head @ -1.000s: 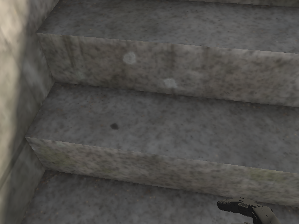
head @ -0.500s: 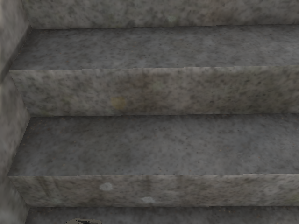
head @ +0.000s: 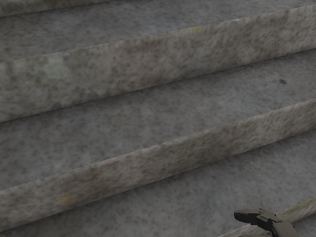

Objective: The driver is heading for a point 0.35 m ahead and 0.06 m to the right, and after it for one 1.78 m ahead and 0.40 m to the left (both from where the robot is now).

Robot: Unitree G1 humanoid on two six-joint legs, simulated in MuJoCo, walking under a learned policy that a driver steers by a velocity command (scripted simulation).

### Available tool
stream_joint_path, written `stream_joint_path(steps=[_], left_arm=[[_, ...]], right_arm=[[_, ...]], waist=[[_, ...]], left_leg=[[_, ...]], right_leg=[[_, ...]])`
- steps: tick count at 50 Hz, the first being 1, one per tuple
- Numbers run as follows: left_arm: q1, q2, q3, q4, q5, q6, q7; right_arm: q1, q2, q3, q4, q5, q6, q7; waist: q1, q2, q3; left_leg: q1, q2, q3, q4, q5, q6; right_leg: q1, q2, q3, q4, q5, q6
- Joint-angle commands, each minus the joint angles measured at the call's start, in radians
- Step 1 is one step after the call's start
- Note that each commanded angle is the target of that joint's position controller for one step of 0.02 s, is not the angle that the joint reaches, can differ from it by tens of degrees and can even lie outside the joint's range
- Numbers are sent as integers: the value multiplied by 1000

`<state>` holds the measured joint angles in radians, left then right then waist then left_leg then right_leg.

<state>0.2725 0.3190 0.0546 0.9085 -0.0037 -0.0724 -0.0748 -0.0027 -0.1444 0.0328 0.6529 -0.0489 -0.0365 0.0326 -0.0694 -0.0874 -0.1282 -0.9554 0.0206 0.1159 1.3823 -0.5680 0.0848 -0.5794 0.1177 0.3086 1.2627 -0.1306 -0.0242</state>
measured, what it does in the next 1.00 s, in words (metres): steps on the spot: right foot 0.03 m higher, then right foot 0.20 m lower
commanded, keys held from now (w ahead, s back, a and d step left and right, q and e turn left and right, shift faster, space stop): e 0.52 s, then q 0.06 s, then w+q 0.42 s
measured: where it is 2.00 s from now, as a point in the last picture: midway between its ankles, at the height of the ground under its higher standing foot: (166, 232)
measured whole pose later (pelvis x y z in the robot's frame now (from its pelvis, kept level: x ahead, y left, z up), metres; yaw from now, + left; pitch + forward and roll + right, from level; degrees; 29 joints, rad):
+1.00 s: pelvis +0.07 +0.01 -0.01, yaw -11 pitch +10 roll +9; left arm 0.36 0.30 0.02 0.97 0.10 -0.05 -0.12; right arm 0.05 -0.18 0.10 0.58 0.01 0.05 0.08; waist -0.06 -0.14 -0.13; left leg -0.94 -0.18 0.09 1.40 -0.67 0.09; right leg -0.29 -0.30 -0.06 0.23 0.07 -0.17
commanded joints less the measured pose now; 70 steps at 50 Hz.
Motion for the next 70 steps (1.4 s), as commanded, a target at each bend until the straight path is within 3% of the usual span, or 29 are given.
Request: stream_joint_path(steps=[1, 4, 9, 12, 17, 21, 25, 27, 28, 29, 30, 33, 34, 35, 36, 38, 40, 42, 44, 48, 49, 50, 51, 52, 53, 55, 58, 65, 70], left_arm=[[-55, -17, 6, -69, -12, 4, 49], [-88, -54, -30, -80, 33, 32, 36], [-166, 18, -33, -106, 29, 26, -14], [-148, 86, -10, -166, 60, 14, -2], [-295, 17, -24, -249, 98, 24, 25], [-307, 92, 18, -231, 59, -25, 29], [-61, -24, 6, -125, 50, -24, -21], [217, 64, 30, 10, 68, -50, -18], [274, 192, 70, 15, 88, -56, -5], [213, 234, 61, -34, 44, -79, -59], [431, 213, 50, -13, 107, -63, -56], [423, 263, 30, 25, 128, 11, -14], [313, 70, 32, 30, 15, 26, 68], [244, 108, 27, 7, 11, 15, 99], [271, 186, -6, -4, 65, 8, 52], [163, 32, -41, 13, 122, -7, 32], [265, 51, -48, 65, 125, -20, 43], [149, 109, -47, 16, 132, -27, 46], [20, 207, -27, -27, 102, -28, 12], [-7, 365, 56, -33, 58, -7, -42], [39, 329, 65, -9, 78, 23, -46], [251, 158, 5, 9, 165, 37, -72], [19, 58, -3, 8, 156, 79, -75], [-39, -19, -6, -122, 107, 83, -80], [-175, 6, 3, -167, 30, 70, -16], [-257, 27, -6, -161, 49, 41, 38], [-172, -17, -36, -106, 42, 16, 33], [-303, -39, -58, -115, 102, 62, 28], [-505, -120, -101, -210, 75, 30, 59]], right_arm=[[154, -98, -47, 111, 56, -46, 3], [-11, 37, -22, 109, 54, -63, -51], [6, -81, -23, 108, -22, -118, -103], [46, -127, -23, 80, -26, -114, -84], [265, -152, -27, 112, -19, -96, -123], [239, -230, -54, 50, 9, -69, -153], [70, -195, -22, 43, 0, -25, -79], [94, -117, 32, 12, -29, 65, -20], [282, -6, 49, 4, -27, 80, 43], [383, -22, 45, -4, 5, 60, 60], [220, -134, 14, 5, 41, 16, 61], [154, -162, -8, 15, 24, -48, 38], [-125, -11, -6, -13, 34, -3, -45], [-141, 24, 18, -67, 22, 18, -71], [234, -27, 31, -63, -10, -1, 4], [137, -50, 35, -57, -13, 23, 51], [44, -19, 52, -91, -4, 31, 70], [-22, -28, 59, -161, 39, 50, 72], [19, -100, 44, -139, 77, 86, 71], [181, -174, 17, -142, 56, 90, 52], [302, -191, 5, -86, 56, 97, 47], [454, -265, -12, 31, 77, 89, 14], [708, -315, -55, 147, -18, 92, 16], [783, -303, -58, 150, -31, 43, 23], [698, -259, -51, 155, -1, -4, 40], [540, -100, -18, 223, 14, -29, 86], [218, -49, -12, 246, 17, -15, 77], [529, -75, 14, 381, 0, -100, 55], [785, -86, 5, 459, -16, -93, 52]], waist=[[26, 159, -5], [114, 67, -17], [88, 90, -21], [74, 87, -1], [-71, 171, 73], [-104, 75, 54], [80, 52, 114], [96, -32, 151], [4, -227, 46], [-48, -258, -106], [162, -114, -157], [135, -147, -105], [144, 187, -104], [108, 169, -110], [4, -314, -4], [5, -42, 117], [56, 48, 110], [-27, 3, 83], [-100, -120, 41], [-153, -296, -146], [-143, -287, -204], [-72, -76, -281], [-206, 166, -246], [-163, 448, -255], [-153, 528, -15], [-29, 373, 135], [125, 139, 143], [15, 211, 76], [-104, 218, 141]], left_leg=[[448, 269, -659, -727, 55, 198], [366, 181, -369, -782, 141, 93], [414, 170, -145, -800, 181, 86], [429, 211, -94, -742, 126, 75], [643, 343, -176, -672, -13, 73], [610, 223, -74, -505, -20, -13], [476, 305, -35, -296, 199, -38], [433, 249, 15, 106, 225, -79], [120, 151, 65, 523, -231, -124], [-132, 36, 18, 748, -339, -208], [-184, -18, 22, 843, -418, -244], [-513, -36, -170, 1187, -154, -89], [-497, 36, -12, 1063, -23, -68], [-455, 47, -28, 1015, -35, -73], [-584, 35, -312, 1170, -15, -66], [-783, 29, -313, 1242, 147, -7], [-753, 32, -158, 1077, 78, 53], [-354, 35, -42, 765, 2, 65], [228, -65, 65, 569, -19, -22], [102, -248, 91, -64, -164, -48], [147, -272, 25, -225, -109, -15], [573, -188, -348, -398, -153, 143], [655, -142, -647, -579, 155, 258], [746, 64, -1146, -946, -396, 203], [663, 60, -1150, -919, -556, 194], [597, -23, -864, -801, -211, 186], [277, -69, -762, -842, -197, 170], [435, -22, -673, -902, 75, 141], [928, 77, -862, -898, 110, 205]], right_leg=[[-478, -82, -52, 592, 20, -48], [-346, -145, -151, 489, -120, -45], [-352, -152, -145, 481, 81, -59], [-294, -177, -176, 369, 133, -17], [-343, -257, -249, -81, 91, -14], [-104, -209, -352, -402, 144, -14], [348, -193, -380, -1101, 753, -33], [563, -243, -350, -1346, 992, -90], [821, -400, -189, -999, 1665, -231], [1038, -532, -148, -696, 2010, -335], [1037, -507, -117, -640, 2113, -347], [906, -489, -64, -734, 802, -295], [937, -504, -100, -804, 690, -203], [855, -550, -57, -883, 512, -225], [702, -637, 210, -997, 86, -379], [632, -720, 197, -1128, -305, -369], [625, -592, -20, -1156, -319, -285], [263, -460, -261, -1216, -165, -160], [-115, -446, -341, -1365, 229, -246], [621, -553, -330, -933, 1547, -410], [681, -513, -372, -724, 1605, -411], [237, -427, -327, -448, 1498, -345], [-149, -259, -315, -46, 398, -250], [-424, -93, 32, 239, 224, -178], [-633, 21, 101, 481, 138, -142], [-794, 35, 19, 783, 70, -146], [-715, -47, -103, 873, 10, -147], [-702, -141, -336, 845, 37, -78], [-1125, -161, -292, 724, -168, -86]])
